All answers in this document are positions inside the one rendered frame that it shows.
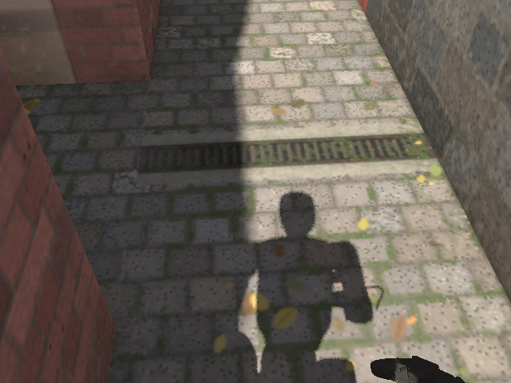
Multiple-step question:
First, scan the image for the robot right hand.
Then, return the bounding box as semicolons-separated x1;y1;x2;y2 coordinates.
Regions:
370;356;468;383

